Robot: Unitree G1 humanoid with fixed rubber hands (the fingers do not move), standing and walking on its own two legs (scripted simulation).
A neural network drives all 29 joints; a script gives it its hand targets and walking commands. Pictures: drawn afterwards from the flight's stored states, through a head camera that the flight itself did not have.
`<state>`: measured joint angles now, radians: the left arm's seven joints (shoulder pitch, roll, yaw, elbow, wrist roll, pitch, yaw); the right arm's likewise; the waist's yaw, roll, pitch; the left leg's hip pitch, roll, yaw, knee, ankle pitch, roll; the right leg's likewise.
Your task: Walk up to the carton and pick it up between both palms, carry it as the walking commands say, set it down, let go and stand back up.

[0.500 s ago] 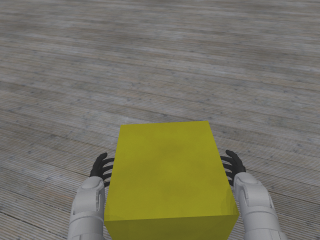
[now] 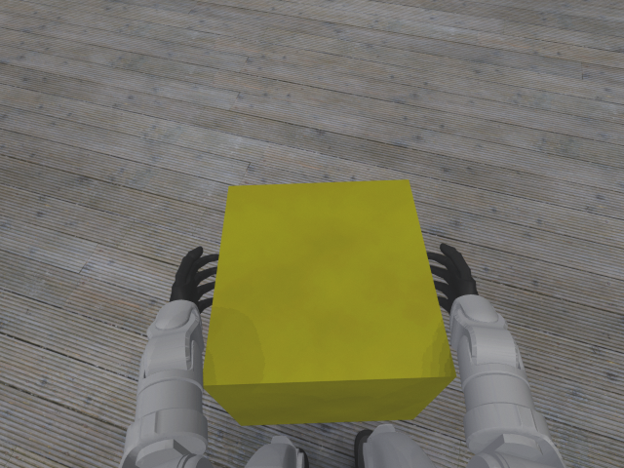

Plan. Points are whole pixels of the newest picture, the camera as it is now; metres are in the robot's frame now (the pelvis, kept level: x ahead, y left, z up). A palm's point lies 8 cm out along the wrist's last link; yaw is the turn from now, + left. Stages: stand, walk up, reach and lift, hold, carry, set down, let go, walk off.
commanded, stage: set down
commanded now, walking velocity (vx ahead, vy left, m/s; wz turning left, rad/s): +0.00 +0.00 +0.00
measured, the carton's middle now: (322, 305) +0.36 +0.01 -0.14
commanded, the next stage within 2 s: none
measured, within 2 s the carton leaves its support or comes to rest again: neither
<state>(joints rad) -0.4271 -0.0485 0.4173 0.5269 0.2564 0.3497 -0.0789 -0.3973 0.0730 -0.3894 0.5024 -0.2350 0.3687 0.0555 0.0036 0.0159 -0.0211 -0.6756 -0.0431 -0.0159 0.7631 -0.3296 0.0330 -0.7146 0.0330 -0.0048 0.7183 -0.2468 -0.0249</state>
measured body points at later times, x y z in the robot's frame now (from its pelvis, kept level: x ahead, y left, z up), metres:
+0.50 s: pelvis -0.02 +0.00 -0.07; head +0.16 -0.01 +0.34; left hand +0.38 +0.19 -0.13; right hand +0.37 -0.18 -0.14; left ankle +0.02 +0.10 -0.71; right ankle +0.05 -0.11 -0.71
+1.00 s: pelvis -0.04 +0.00 -0.15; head +0.19 +0.00 +0.25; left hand +0.41 +0.19 -0.22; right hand +0.39 -0.18 -0.23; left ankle +0.02 +0.10 -0.71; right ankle +0.05 -0.11 -0.71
